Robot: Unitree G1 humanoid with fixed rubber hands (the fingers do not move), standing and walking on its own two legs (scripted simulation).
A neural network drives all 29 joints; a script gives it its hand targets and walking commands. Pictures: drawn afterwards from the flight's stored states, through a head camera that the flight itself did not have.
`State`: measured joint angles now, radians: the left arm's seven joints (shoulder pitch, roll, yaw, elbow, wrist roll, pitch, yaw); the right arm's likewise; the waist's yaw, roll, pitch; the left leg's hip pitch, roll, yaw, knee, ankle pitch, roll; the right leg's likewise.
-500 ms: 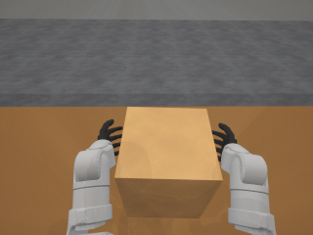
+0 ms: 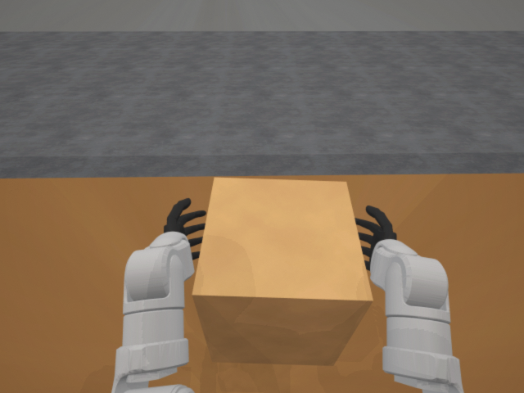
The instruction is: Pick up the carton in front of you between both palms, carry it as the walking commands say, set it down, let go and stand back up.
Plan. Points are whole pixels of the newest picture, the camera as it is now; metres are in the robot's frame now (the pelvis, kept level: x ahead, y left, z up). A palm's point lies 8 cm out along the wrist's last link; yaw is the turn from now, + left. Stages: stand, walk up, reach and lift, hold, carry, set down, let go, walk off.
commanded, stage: carry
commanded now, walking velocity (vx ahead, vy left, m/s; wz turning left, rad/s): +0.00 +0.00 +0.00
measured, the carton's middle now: (276, 275) +0.33 +0.00 +0.04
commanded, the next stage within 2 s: none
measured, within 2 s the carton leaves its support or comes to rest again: neither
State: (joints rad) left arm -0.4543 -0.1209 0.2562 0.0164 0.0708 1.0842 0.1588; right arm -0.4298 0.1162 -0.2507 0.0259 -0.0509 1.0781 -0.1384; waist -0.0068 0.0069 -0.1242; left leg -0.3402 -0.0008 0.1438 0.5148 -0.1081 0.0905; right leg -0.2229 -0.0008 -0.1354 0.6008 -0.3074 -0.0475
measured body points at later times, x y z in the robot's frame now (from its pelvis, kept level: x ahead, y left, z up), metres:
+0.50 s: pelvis -0.01 -0.01 +0.00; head -0.04 -0.01 +0.45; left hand +0.32 +0.14 +0.11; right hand +0.32 -0.16 +0.11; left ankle +0.05 +0.07 -0.73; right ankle -0.05 -0.09 -0.72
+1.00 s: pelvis +0.00 -0.01 +0.00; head -0.03 +0.00 +0.45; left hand +0.33 +0.14 +0.11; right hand +0.33 -0.16 +0.11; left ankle +0.05 +0.07 -0.73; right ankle -0.05 -0.09 -0.72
